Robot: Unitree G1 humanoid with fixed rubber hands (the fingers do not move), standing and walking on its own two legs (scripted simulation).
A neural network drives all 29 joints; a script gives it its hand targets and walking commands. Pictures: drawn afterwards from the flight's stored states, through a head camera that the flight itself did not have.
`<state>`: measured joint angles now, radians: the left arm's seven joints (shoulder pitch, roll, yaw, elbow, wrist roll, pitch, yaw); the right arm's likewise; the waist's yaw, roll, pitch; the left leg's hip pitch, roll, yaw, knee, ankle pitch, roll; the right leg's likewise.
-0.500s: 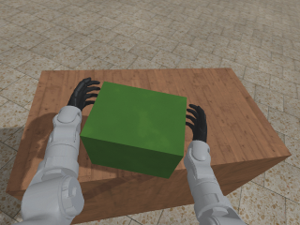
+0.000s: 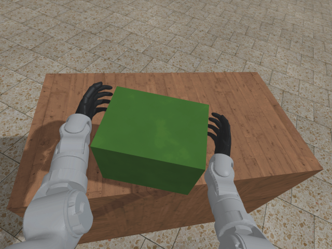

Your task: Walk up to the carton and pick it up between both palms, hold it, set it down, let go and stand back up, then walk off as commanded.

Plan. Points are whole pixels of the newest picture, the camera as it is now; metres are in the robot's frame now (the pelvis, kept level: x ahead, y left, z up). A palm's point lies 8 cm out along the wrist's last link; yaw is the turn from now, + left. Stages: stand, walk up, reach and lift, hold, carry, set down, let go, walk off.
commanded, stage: set down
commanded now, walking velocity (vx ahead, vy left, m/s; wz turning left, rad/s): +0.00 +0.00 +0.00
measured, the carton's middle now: (153, 142) +0.40 -0.01 -0.01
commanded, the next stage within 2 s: none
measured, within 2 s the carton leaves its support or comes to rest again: rests again in 1.34 s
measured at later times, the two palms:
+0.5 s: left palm (87, 112) +0.44 +0.16 +0.07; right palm (220, 148) +0.34 -0.17 +0.05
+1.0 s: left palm (85, 120) +0.44 +0.17 +0.04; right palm (216, 152) +0.34 -0.17 +0.02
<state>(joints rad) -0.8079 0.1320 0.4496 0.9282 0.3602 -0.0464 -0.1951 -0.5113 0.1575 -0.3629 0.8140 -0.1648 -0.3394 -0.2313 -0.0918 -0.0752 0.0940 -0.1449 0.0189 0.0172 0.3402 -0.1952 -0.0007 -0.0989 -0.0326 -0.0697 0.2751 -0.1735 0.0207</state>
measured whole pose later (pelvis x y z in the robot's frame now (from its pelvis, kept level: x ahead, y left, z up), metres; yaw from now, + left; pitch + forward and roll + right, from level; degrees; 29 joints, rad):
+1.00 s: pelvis +0.00 +0.01 +0.00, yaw -1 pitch +7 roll -2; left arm -0.85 0.16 0.46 1.12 0.27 -0.21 -0.13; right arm -0.59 0.04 -0.25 1.09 -0.10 -0.46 -0.29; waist -0.09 -0.07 0.02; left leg -0.33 0.03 0.02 0.43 -0.23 0.00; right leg -0.24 -0.02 -0.07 0.27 -0.15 0.02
